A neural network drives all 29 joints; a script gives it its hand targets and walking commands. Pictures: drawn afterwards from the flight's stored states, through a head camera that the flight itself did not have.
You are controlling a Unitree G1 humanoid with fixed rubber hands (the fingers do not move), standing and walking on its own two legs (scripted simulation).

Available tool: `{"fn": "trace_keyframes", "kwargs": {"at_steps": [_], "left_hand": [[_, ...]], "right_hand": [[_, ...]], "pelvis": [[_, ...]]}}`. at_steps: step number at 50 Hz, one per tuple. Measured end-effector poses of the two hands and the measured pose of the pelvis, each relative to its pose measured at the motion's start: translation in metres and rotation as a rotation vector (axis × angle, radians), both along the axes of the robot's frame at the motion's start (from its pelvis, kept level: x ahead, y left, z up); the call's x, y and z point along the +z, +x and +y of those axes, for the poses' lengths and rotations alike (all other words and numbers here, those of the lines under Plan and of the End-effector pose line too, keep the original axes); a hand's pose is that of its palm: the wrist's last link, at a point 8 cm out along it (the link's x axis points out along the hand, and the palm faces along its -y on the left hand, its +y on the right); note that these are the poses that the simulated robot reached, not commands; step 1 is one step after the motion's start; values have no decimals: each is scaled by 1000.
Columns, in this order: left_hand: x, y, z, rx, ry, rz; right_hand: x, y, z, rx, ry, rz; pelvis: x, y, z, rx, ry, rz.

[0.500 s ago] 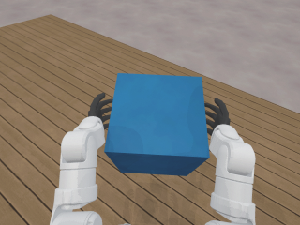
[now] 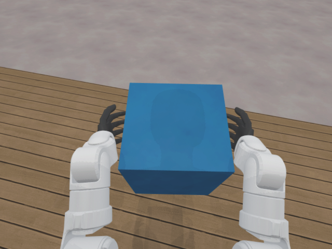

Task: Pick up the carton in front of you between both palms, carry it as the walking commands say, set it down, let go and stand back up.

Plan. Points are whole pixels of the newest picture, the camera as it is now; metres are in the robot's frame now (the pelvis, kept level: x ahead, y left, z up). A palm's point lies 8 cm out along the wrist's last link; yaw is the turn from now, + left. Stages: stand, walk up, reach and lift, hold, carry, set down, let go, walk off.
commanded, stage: carry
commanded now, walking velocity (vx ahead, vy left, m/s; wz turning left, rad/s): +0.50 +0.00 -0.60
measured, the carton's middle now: (173, 145) +0.36 -0.01 +0.05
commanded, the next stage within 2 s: none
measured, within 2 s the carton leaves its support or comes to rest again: neither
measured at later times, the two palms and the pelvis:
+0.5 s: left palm (157, 69) +0.66 +0.05 +0.08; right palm (246, 89) +0.56 -0.23 +0.09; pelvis +0.30 +0.01 -0.01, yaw -20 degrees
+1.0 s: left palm (188, 45) +0.89 -0.07 +0.06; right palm (260, 55) +0.83 -0.36 +0.07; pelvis +0.55 -0.13 -0.02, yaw -16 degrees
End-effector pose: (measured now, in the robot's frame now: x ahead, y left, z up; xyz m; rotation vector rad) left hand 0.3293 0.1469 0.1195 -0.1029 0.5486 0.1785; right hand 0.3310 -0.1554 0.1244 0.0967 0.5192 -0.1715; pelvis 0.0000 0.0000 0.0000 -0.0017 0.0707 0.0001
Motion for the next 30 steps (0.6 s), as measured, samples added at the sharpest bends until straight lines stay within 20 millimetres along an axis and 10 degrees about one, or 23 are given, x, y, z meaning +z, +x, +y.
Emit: {"fn": "trace_keyframes", "kwargs": {"at_steps": [8, 21, 30], "left_hand": [[-25, 82, -10, -18, -3, 151], [-14, 297, -63, -259, 9, -14], [-46, 373, -146, -443, -51, 157]], "right_hand": [[-31, 77, -9, -54, 84, 147], [-18, 222, -53, -253, 16, -15], [-39, 238, -113, -483, 46, 137]], "pelvis": [[14, 83, -5, -92, 8, 8], [-18, 262, 14, -291, -13, 33], [-2, 347, 2, -399, -31, 19]]}}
